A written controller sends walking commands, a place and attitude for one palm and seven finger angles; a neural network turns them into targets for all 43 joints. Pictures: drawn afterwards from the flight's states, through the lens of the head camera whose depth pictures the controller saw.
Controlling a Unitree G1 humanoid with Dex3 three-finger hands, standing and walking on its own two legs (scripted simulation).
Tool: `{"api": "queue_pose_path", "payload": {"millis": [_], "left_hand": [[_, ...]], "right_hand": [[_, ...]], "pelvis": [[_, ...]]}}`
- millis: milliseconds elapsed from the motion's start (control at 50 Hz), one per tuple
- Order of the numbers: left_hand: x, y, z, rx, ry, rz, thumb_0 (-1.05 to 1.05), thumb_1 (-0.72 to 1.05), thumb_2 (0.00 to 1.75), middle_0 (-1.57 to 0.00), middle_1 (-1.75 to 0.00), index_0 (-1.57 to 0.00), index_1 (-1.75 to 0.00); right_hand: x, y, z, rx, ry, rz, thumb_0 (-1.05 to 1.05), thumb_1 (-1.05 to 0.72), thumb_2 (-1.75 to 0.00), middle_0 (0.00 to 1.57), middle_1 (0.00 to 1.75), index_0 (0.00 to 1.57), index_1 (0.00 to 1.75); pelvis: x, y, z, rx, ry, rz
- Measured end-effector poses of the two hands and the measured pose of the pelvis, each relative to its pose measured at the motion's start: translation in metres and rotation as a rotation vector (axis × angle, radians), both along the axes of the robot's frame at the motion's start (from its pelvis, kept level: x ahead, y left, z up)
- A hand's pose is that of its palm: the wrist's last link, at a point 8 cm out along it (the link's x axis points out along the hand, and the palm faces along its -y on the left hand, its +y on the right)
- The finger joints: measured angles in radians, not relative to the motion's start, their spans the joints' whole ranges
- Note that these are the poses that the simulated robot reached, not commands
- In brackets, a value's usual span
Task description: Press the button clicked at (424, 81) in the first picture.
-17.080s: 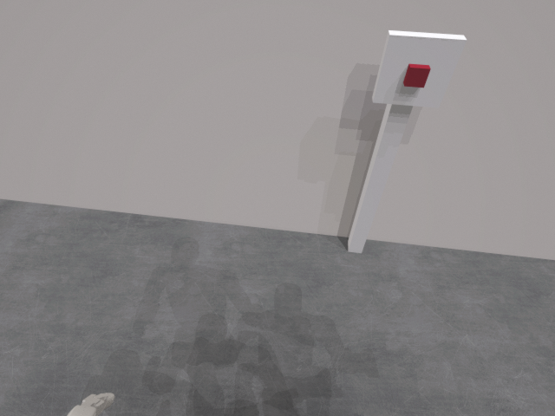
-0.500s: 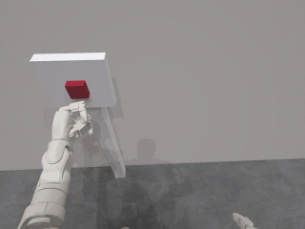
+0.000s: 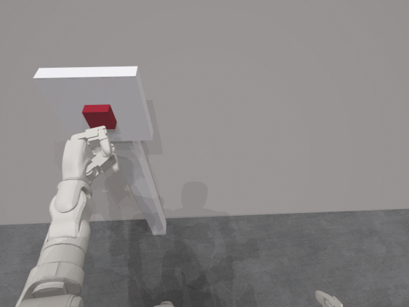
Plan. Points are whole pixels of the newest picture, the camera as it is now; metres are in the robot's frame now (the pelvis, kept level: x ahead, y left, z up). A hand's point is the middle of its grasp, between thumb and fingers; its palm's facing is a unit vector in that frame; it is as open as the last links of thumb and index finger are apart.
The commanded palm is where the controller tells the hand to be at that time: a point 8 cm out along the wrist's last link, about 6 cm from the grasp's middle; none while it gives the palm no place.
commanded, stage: press the button with the knuckle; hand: left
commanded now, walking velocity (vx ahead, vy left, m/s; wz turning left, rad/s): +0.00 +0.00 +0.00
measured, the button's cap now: (100, 116) +0.47 +0.22 +0.11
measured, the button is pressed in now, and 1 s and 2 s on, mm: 0 10 0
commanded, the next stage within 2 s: hold the button down briefly in 1.06 s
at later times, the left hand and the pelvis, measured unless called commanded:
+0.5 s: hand (115, 150) +0.40 +0.18 +0.08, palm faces +0.05 -1.00 -0.02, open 3.1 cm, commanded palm +0.38 +0.24 +0.08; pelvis +0.00 +0.01 +0.00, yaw +0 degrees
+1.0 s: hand (115, 142) +0.42 +0.19 +0.08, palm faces +0.06 -1.00 -0.02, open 2.9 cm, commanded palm +0.41 +0.24 +0.08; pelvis -0.02 +0.01 -0.01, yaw +1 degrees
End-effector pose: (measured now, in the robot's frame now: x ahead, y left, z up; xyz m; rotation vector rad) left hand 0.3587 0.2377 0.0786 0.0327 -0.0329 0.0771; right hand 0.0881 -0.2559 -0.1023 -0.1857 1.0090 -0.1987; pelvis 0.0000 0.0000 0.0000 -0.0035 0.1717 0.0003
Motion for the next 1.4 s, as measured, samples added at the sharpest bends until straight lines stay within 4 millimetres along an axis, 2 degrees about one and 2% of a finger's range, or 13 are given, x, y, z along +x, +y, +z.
{"api": "queue_pose_path", "payload": {"millis": [180, 360, 520, 640, 1060, 1400], "left_hand": [[0.008, -0.005, -0.009, -0.025, 0.06, -0.026, 0.01, 0.9, 0.9, -1.3, -1.5, -1.3, -1.5], [0.014, 0.0, 0.004, -0.007, -0.006, -0.006, 0.01, 0.9, 0.9, -1.3, -1.49, -1.3, -1.5], [0.019, -0.002, -0.002, -0.021, 0.044, -0.021, 0.01, 0.9, 0.9, -1.3, -1.5, -1.3, -1.5], [0.027, -0.002, -0.001, -0.017, 0.022, -0.007, 0.02, 0.89, 0.91, -1.3, -1.5, -1.3, -1.5], [0.04, 0.004, -0.002, -0.01, 0.031, -0.011, -0.01, 0.8, 0.96, -1.3, -1.49, -1.36, -1.5], [0.044, 0.007, -0.003, -0.014, 0.043, -0.032, 0.01, 0.75, 0.99, -1.3, -1.49, -1.43, -1.5]], "right_hand": [[0.006, 0.004, 0.001, 0.004, -0.005, -0.011, 0.01, -0.91, -0.9, 0.2, 0.3, 0.2, 0.3], [0.014, 0.009, 0.001, 0.01, -0.021, 0.006, 0.01, -0.9, -0.9, 0.2, 0.3, 0.2, 0.3], [0.01, 0.012, -0.002, 0.012, -0.006, 0.007, 0.01, -0.9, -0.9, 0.2, 0.3, 0.2, 0.3], [-0.003, 0.011, -0.004, 0.001, 0.024, 0.0, 0.01, -0.9, -0.9, 0.2, 0.3, 0.2, 0.3], [-0.066, 0.002, -0.015, -0.027, 0.151, -0.035, 0.01, -0.9, -0.9, 0.2, 0.3, 0.2, 0.3], [-0.093, -0.003, -0.014, -0.06, 0.155, -0.045, 0.01, -0.9, -0.9, 0.2, 0.3, 0.2, 0.3]], "pelvis": [[0.005, 0.003, 0.001, 0.002, 0.008, -0.003], [0.006, 0.006, -0.001, -0.002, 0.01, -0.002], [0.003, 0.009, -0.001, -0.005, 0.013, 0.004], [-0.002, 0.009, -0.003, -0.006, 0.018, 0.004], [-0.024, 0.006, -0.01, -0.019, 0.035, 0.018], [-0.04, 0.005, -0.017, -0.033, 0.055, 0.024]]}}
